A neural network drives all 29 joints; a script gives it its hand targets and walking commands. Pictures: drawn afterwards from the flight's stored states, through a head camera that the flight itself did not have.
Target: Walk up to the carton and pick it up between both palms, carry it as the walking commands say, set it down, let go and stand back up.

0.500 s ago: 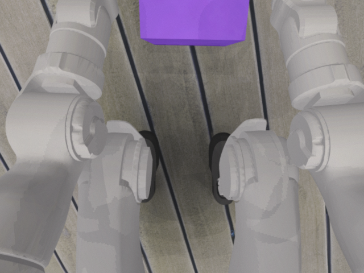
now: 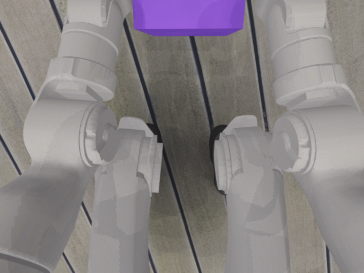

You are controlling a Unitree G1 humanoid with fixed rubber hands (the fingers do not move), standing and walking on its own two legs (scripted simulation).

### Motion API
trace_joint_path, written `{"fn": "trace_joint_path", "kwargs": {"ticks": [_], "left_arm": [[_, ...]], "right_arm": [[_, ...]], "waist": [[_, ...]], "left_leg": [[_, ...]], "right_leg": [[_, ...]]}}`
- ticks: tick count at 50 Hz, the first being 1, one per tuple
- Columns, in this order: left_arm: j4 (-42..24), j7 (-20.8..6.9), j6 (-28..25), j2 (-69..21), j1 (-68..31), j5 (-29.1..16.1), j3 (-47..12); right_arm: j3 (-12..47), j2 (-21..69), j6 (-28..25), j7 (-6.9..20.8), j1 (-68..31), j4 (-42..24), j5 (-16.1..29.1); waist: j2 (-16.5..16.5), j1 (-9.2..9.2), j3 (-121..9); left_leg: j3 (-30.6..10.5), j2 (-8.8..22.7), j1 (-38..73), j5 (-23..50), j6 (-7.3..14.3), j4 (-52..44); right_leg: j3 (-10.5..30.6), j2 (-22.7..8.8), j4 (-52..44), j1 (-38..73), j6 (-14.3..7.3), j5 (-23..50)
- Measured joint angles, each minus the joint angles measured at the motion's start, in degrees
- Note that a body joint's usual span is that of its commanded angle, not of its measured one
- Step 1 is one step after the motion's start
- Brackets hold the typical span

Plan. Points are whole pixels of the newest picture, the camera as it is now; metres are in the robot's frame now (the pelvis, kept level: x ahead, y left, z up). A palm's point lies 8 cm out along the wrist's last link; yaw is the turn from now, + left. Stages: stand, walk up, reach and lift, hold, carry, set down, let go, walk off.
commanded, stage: reach and lift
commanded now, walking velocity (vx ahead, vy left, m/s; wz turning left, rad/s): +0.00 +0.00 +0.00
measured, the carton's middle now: out of the picture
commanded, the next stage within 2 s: none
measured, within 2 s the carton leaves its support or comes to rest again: neither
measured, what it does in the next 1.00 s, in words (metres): rises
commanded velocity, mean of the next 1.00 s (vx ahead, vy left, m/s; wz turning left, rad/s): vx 0.00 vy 0.00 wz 0.00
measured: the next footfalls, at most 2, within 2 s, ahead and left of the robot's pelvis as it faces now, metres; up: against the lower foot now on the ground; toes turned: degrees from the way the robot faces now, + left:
none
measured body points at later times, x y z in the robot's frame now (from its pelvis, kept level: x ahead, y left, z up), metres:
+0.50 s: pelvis +0.00 -0.01 +0.03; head +0.36 -0.02 +0.28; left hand +0.56 +0.11 -0.11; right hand +0.56 -0.13 -0.12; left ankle +0.12 +0.11 -0.34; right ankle +0.11 -0.12 -0.34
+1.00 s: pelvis -0.02 +0.00 +0.07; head +0.34 -0.02 +0.33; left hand +0.55 +0.11 -0.05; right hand +0.53 -0.13 -0.06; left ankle +0.12 +0.12 -0.34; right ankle +0.11 -0.12 -0.34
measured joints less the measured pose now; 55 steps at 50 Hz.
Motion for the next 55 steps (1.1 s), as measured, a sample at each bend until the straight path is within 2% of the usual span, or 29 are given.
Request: {"fn": "trace_joint_path", "kwargs": {"ticks": [4, 5, 9, 13, 21, 25, 28, 37, 40, 45, 50, 53, 55], "left_arm": [[-1.3, 2.0, 1.1, -1.9, -0.3, 1.9, 0.6], [-1.8, 2.5, 1.5, -2.2, -0.3, 2.2, 0.9], [-3.2, 1.5, 2.3, -2.7, -0.1, 4.6, 3.1], [-6.9, 2.3, 4.0, -2.3, 1.5, 2.1, 0.4], [-9.9, 1.6, 3.0, -4.3, 3.9, 3.6, 2.3], [-11.1, 0.2, 4.2, -5.0, 3.8, 5.2, 5.4], [-12.2, -0.3, 4.7, -5.0, 4.2, 5.2, 5.0], [-14.4, -0.8, 7.0, -4.9, 4.1, 6.3, 4.9], [-12.7, -1.5, 5.8, -6.3, 2.9, 9.1, 7.5], [-16.1, -2.0, 6.6, -6.5, 5.5, 9.1, 7.0], [-19.0, -0.4, 8.4, -7.5, 7.5, 6.6, 5.1], [-18.6, 0.5, 9.0, -8.0, 7.6, 6.6, 4.6], [-17.5, 0.1, 8.8, -7.8, 7.5, 7.2, 4.9]], "right_arm": [[-1.2, 1.3, 0.3, -5.9, -0.9, -0.2, -1.2], [-1.5, 1.5, 0.6, -6.1, -0.9, -0.7, -1.8], [-4.1, 2.7, 0.5, -5.2, -1.0, -1.1, -4.6], [-1.5, 2.7, 1.2, -6.5, 1.1, -4.3, -2.4], [-3.1, 3.9, 1.9, -6.3, 3.9, -9.5, -2.3], [-4.6, 5.3, 1.5, -6.2, 4.0, -9.1, -4.3], [-4.3, 5.9, 2.5, -7.0, 5.4, -12.1, -3.9], [-6.8, 7.3, 3.7, -6.3, 5.2, -13.7, -6.1], [-8.8, 7.4, 4.0, -5.3, 4.8, -14.1, -7.4], [-7.9, 8.3, 4.7, -5.4, 5.8, -15.7, -7.9], [-7.1, 8.3, 5.9, -5.5, 9.2, -19.5, -5.7], [-7.1, 7.8, 6.8, -5.1, 10.0, -19.7, -5.0], [-7.3, 7.9, 6.7, -4.9, 9.7, -18.6, -5.8]], "waist": [[0.4, 0.44, 0.0], [0.4, 0.42, 0.0], [0.2, 0.44, 0.0], [-0.3, 0.16, 0.1], [0.3, 0.58, 0.1], [-0.4, 0.49, 0.0], [-0.8, 0.69, 0.1], [-1.4, 0.56, 0.1], [-1.0, 0.78, 0.0], [-0.8, 0.27, 0.0], [0.0, 0.57, 0.2], [-0.1, 1.15, 0.1], [-0.6, 1.05, 0.0]], "left_leg": [[0.0, -0.1, 0.6, 0.2, -0.1, -0.8], [0.0, -0.2, 0.8, 0.2, -0.2, -1.0], [-0.1, -0.1, 1.4, 0.1, -0.4, -2.0], [-0.2, -0.3, 2.9, -0.7, -0.7, -2.4], [-0.6, -0.4, 6.1, -1.0, -0.9, -4.3], [-0.4, -0.3, 7.4, -0.3, -1.3, -6.3], [-0.7, -0.4, 8.2, 0.4, -1.5, -7.8], [-2.0, -1.0, 10.7, 1.6, -2.0, -10.2], [-2.1, -1.1, 11.4, 2.0, -1.9, -11.0], [-1.7, -1.1, 12.7, 2.4, -1.5, -12.5], [-1.9, -1.5, 14.5, 2.9, -1.4, -13.8], [-2.0, -1.4, 16.3, 3.0, -1.4, -14.6], [-1.8, -1.5, 17.5, 3.3, -1.5, -15.4]], "right_leg": [[0.2, 0.1, -0.7, 0.5, 0.0, 0.3], [0.3, 0.1, -0.9, 0.7, 0.0, 0.2], [0.4, 0.4, -1.8, 0.9, -0.1, 0.4], [0.5, 0.6, -2.0, 2.3, -0.4, -0.3], [0.8, 1.2, -3.9, 5.2, -0.4, -0.3], [1.5, 1.7, -5.5, 6.0, -0.3, 0.7], [1.5, 1.7, -7.0, 6.8, -0.5, 1.4], [0.8, 1.5, -9.7, 9.6, -0.8, 2.5], [0.9, 1.5, -10.6, 10.4, -0.6, 2.8], [1.7, 1.8, -12.1, 11.6, 0.0, 3.3], [1.9, 1.8, -13.5, 13.7, 0.3, 3.5], [2.0, 2.0, -14.3, 15.4, 0.3, 3.8], [2.4, 2.1, -14.9, 16.5, 0.3, 4.0]]}}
